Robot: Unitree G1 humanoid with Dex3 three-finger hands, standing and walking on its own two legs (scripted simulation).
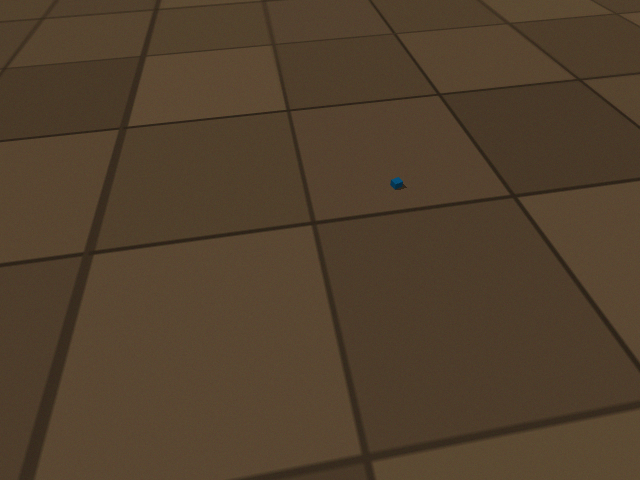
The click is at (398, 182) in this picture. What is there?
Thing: small box
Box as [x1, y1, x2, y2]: [390, 177, 402, 188]
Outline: 398,177 391,180 390,184 394,188 397,188 402,184 402,181
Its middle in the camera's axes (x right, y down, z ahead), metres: +0.38 -0.30 +1.88
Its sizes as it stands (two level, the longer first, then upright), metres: 0.043 0.038 0.033
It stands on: the floor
